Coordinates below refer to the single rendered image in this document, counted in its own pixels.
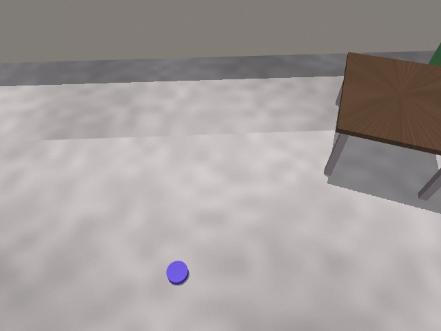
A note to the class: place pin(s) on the tin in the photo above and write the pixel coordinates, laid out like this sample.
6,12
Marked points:
177,272

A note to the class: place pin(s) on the coffee table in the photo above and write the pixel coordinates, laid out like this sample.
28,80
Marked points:
390,101

